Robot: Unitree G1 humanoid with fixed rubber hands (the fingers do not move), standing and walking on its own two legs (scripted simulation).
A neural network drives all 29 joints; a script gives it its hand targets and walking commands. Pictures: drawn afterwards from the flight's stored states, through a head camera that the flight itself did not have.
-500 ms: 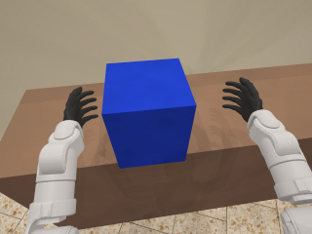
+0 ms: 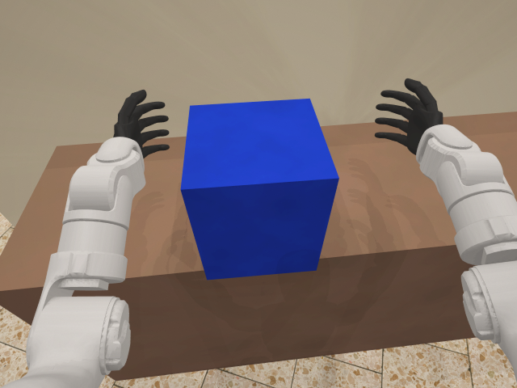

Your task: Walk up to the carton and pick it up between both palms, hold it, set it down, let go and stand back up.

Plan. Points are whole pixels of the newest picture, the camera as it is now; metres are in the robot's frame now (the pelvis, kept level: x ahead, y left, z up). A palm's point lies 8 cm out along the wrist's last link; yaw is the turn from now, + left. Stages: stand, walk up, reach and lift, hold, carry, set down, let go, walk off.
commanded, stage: reach and lift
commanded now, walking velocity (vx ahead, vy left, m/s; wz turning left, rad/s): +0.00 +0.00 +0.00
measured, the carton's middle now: (256, 192) +0.46 +0.02 +0.05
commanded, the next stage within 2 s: none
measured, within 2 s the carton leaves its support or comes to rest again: neither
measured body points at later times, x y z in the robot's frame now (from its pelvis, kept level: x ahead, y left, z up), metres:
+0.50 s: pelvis +0.00 +0.00 +0.00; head +0.04 +0.00 +0.45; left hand +0.45 +0.20 +0.16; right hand +0.47 -0.21 +0.15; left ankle -0.01 +0.14 -0.75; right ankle +0.00 -0.10 -0.75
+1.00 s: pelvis +0.00 +0.00 -0.01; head +0.05 -0.01 +0.44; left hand +0.45 +0.18 +0.10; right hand +0.47 -0.19 +0.10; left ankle -0.01 +0.14 -0.75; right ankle +0.00 -0.10 -0.75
